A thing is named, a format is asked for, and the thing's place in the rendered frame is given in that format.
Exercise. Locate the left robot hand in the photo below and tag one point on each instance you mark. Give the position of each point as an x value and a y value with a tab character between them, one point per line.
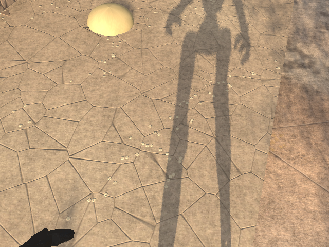
46	238

